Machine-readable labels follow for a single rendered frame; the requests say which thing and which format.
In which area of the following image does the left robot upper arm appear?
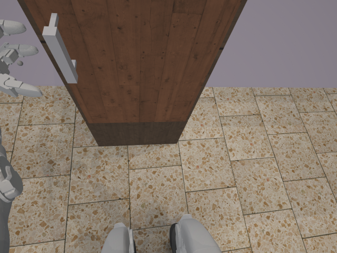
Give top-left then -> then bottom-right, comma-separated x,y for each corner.
0,155 -> 23,253

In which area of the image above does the left robot hand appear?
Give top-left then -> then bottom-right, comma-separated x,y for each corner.
0,20 -> 43,98

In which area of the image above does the cupboard door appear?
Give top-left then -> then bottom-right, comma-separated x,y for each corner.
24,0 -> 242,123

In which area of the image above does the handle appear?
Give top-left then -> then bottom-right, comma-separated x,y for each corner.
42,13 -> 78,83

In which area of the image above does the robot thigh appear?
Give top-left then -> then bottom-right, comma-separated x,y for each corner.
101,227 -> 134,253
175,219 -> 222,253

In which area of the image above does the left robot thigh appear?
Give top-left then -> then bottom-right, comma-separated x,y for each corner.
101,227 -> 134,253

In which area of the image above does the right robot thigh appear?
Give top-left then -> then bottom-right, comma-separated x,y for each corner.
175,219 -> 222,253

